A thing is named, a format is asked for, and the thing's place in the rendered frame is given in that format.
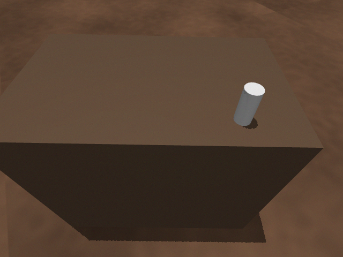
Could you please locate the can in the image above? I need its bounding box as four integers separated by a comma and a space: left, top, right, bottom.
234, 82, 265, 126

